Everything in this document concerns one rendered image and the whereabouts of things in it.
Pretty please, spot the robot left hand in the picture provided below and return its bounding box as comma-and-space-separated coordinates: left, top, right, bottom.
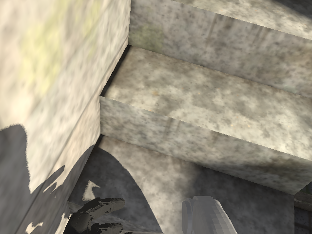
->
63, 197, 134, 234

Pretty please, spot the robot right thigh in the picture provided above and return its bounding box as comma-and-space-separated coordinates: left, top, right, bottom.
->
181, 196, 238, 234

